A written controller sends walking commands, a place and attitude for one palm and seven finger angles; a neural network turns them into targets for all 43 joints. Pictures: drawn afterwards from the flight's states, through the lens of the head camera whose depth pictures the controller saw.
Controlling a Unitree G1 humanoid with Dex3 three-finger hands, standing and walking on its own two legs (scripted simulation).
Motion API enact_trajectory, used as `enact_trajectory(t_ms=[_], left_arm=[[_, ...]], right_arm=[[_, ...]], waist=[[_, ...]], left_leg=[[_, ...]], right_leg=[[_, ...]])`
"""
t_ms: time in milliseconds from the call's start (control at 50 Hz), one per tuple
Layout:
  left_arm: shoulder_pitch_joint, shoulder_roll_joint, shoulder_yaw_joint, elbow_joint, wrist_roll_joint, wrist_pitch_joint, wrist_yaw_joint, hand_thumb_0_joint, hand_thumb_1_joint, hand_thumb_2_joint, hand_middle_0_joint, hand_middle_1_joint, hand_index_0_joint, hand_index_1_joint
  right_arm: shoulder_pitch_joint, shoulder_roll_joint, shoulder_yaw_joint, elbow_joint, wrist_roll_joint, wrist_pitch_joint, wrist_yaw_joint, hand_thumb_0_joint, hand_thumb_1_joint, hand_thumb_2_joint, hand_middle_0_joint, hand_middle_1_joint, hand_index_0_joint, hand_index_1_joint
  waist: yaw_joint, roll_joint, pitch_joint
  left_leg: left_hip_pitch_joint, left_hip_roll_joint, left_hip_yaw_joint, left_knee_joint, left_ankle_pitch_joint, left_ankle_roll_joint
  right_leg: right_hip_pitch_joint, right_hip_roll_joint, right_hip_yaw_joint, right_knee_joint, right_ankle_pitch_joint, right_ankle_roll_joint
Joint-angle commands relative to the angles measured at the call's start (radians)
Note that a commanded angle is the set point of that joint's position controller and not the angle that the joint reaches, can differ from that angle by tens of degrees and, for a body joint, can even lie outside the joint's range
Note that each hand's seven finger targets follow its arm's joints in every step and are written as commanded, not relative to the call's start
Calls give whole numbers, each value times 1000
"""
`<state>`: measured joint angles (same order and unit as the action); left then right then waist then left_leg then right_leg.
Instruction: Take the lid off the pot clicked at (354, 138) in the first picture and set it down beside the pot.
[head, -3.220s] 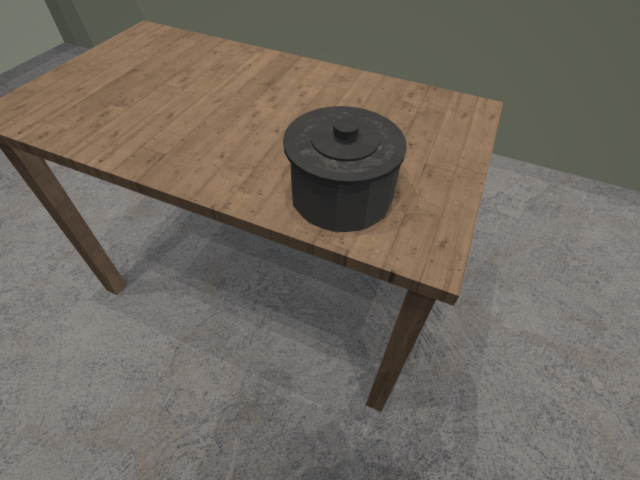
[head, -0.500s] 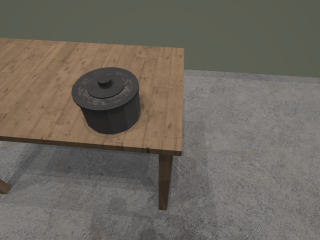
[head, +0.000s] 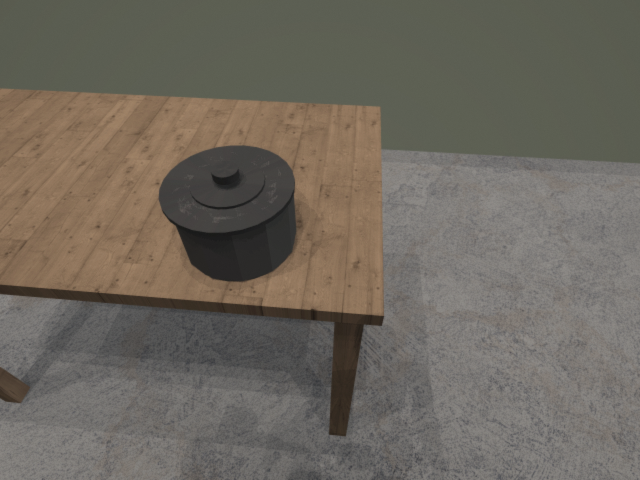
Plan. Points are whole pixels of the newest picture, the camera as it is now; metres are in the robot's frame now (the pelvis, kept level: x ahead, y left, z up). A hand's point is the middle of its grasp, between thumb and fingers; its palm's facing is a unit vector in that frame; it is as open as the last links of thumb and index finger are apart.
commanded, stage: look again from close up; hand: left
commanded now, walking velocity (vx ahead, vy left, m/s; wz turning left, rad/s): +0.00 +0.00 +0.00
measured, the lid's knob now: (225, 172) +0.51 +0.17 +0.12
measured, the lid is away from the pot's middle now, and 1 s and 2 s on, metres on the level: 0.00 0.00 0.00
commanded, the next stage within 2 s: lift the closed hand beside the body in 0.42 s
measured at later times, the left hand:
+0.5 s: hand out of the picture +0.02 +0.18 -0.17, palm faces +0.02 -0.98 -0.22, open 7.4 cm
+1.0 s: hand out of the picture +0.10 +0.20 -0.03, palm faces +0.28 -0.92 -0.29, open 3.7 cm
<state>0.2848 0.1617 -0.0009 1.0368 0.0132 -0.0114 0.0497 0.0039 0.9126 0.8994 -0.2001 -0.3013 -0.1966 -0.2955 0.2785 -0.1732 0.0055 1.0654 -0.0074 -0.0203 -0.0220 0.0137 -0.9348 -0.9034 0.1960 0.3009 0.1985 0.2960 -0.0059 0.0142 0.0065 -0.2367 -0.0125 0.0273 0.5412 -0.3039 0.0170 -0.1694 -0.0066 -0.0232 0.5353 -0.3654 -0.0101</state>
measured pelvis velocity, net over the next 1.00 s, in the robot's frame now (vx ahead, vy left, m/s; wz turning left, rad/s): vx -0.03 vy -0.02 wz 0.03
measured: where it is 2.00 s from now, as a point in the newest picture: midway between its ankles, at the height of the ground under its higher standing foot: outside the picture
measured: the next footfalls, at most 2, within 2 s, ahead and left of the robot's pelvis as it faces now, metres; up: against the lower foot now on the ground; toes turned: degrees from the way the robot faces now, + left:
none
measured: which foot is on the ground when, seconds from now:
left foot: down 0.00-1.00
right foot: down 0.00-1.00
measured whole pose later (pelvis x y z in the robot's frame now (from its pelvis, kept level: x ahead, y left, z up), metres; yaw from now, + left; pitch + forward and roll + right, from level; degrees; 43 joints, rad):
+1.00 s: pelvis -0.03 -0.02 +0.01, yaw +2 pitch -2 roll +0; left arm 0.52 0.21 0.09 0.11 -0.03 -0.03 0.08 0.01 0.90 0.90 -0.88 -1.05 -0.88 -1.04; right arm 0.14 -0.25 0.00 0.57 0.01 -0.13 -0.06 0.01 -0.91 -0.90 0.20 0.30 0.20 0.30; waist 0.05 0.02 0.03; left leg -0.21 0.01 -0.02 0.46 -0.21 -0.01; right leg -0.13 0.02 -0.07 0.44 -0.28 -0.04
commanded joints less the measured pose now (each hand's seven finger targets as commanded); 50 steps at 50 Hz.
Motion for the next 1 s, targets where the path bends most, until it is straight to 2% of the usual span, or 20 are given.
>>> enact_trajectory(t_ms=[0, 240, 480, 500, 520, 540, 560, 580, 600, 620, 640, 680, 720, 780, 800, 840, 860, 880, 940, 980], left_arm=[[56, 113, 19, -39, -3, -6, 2, 0, 900, 900, -200, -300, -200, -300], [53, 138, 19, -34, -3, -11, 0, 0, 900, 900, -200, -300, -200, -300], [68, 134, 15, -17, -2, -7, -4, 0, 900, 900, -200, -300, -200, -300], [127, 118, 15, 13, 15, -35, 32, 0, 900, 900, -200, -300, -200, -300], [-505, 292, 62, -1168, -102, -172, 37, 0, 900, 900, -244, -348, -244, -348], [-145, 269, 70, -1028, -30, -98, 74, 0, 900, 900, -288, -396, -288, -396], [-125, 266, 59, -1009, -54, -39, 108, 0, 900, 900, -332, -444, -332, -444], [83, 99, 15, -885, -53, 29, 109, 0, 900, 900, -376, -492, -376, -492], [103, 90, 26, -858, -35, 41, 109, 0, 900, 900, -420, -540, -420, -540], [223, 71, 56, -693, -11, 56, 101, 0, 900, 900, -464, -588, -464, -588], [278, 35, 45, -572, 4, 60, 83, 0, 900, 900, -508, -636, -508, -636], [444, 3, 41, -538, 8, 48, 38, 0, 900, 900, -596, -732, -596, -732], [463, 56, 69, -756, -11, -1, 6, 0, 900, 900, -684, -828, -684, -828], [229, 220, 167, -1099, -34, -72, 16, 0, 900, 900, -816, -972, -816, -972], [145, 251, 195, -1134, -38, -83, 26, 0, 900, 900, -860, -1020, -860, -1020], [118, 207, 178, -1083, -43, -82, 38, 0, 900, 900, -948, -1116, -948, -1116], [108, 213, 185, -1076, -44, -86, 40, 0, 900, 900, -992, -1164, -992, -1164], [124, 166, 147, -1059, -48, -86, 34, 0, 900, 900, -1036, -1212, -1036, -1212], [197, 160, 130, -1190, -53, -101, 27, 0, 900, 900, -1168, -1356, -1168, -1356], [220, 165, 125, -1257, -53, -102, 29, 0, 900, 900, -1256, -1452, -1256, -1452]], right_arm=[[28, -107, -18, -45, -3, -16, -8, 0, -900, -900, 200, 300, 200, 300], [1, -114, -20, -25, 2, -19, -10, 0, -900, -900, 200, 300, 200, 300], [-15, -114, -19, -7, 4, -16, -10, 0, -900, -900, 200, 300, 200, 300], [-73, -125, -19, -73, 5, -16, -6, 0, -900, -900, 200, 300, 200, 300], [-36, -213, -31, -366, 66, -185, 4, 0, -900, -900, 200, 300, 200, 300], [-100, -168, 0, -344, 58, -251, -35, 0, -900, -900, 200, 300, 200, 300], [-111, -184, -10, -279, 61, -259, -39, 0, -900, -900, 200, 300, 200, 300], [-108, -166, -19, -282, 68, -256, -37, 0, -900, -900, 200, 300, 200, 300], [-123, -158, -14, -319, 46, -260, -30, 0, -900, -900, 200, 300, 200, 300], [-128, -162, -36, -332, 33, -248, -24, 0, -900, -900, 200, 300, 200, 300], [-135, -168, -56, -354, 24, -219, -12, 0, -900, -900, 200, 300, 200, 300], [-165, -170, -76, -423, 24, -171, 9, 0, -900, -900, 200, 300, 200, 300], [-206, -164, -75, -511, 31, -159, 16, 0, -900, -900, 200, 300, 200, 300], [-217, -160, -50, -599, 26, -163, -6, 0, -900, -900, 200, 300, 200, 300], [-207, -154, -44, -603, 22, -162, -20, 0, -900, -900, 200, 300, 200, 300], [-190, -142, -38, -599, 20, -148, -39, 0, -900, -900, 200, 300, 200, 300], [-178, -145, -40, -597, 22, -141, -45, 0, -900, -900, 200, 300, 200, 300], [-179, -142, -37, -606, 21, -137, -49, 0, -900, -900, 200, 300, 200, 300], [-174, -141, -34, -637, 16, -148, -55, 0, -900, -900, 200, 300, 200, 300], [-176, -141, -31, -643, 13, -157, -58, 0, -900, -900, 200, 300, 200, 300]], waist=[[12, -18, 40], [12, -23, -12], [16, -15, 22], [30, -23, 82], [20, 135, -352], [40, 337, -363], [33, 282, -328], [20, 200, -261], [27, 92, -162], [36, -37, -78], [24, -179, 14], [52, -269, 58], [71, -230, 40], [51, -37, -20], [39, -12, -15], [23, -2, 20], [10, -3, 43], [7, 0, 49], [32, 69, -61], [31, 84, -86]], left_leg=[[17, 108, -124, -97, 301, 30], [81, 101, -107, -93, 391, 24], [87, 101, -108, -122, 345, 24], [11, 108, -60, 82, 459, 0], [254, 27, -82, -107, 517, -18], [364, 51, -79, -112, 658, -12], [295, 57, -87, -88, 608, -37], [284, 51, -74, -114, 593, -26], [240, 36, -78, -123, 574, -19], [170, 30, -64, -124, 529, -8], [89, 29, -68, -123, 459, 1], [10, 24, -42, -123, 354, 2], [1, 12, -24, -135, 274, 0], [59, 2, -5, -142, 185, 4], [70, 0, -3, -141, 165, 9], [81, -5, 6, -130, 137, 15], [79, -3, 4, -125, 108, 14], [84, -8, 6, -125, 84, 16], [154, -11, 5, -132, 128, 18], [166, -10, 2, -134, 138, 17]], right_leg=[[-49, -68, 71, -86, 207, -28], [-8, -89, 82, -101, 342, -24], [-21, -92, 79, -132, 305, -18], [-54, -137, 135, -149, 677, 7], [85, -71, 42, -75, 630, -26], [18, -27, 40, -50, 481, -44], [-2, -22, -15, -66, 353, -30], [6, -18, -34, -102, 371, -27], [16, -9, -50, -113, 395, -19], [-27, -3, -69, -126, 399, -8], [-80, 3, -80, -124, 383, 3], [-89, -1, -75, -121, 347, 3], [-58, -12, -52, -140, 276, 1], [-54, -20, -16, -183, 198, 4], [-68, -18, -4, -194, 181, 5], [-95, -10, 8, -213, 164, 7], [-117, -10, 5, -236, 130, 7], [-126, -8, 7, -243, 102, 8], [-57, -10, 9, -232, 150, -1], [-42, -6, -2, -233, 160, -1]])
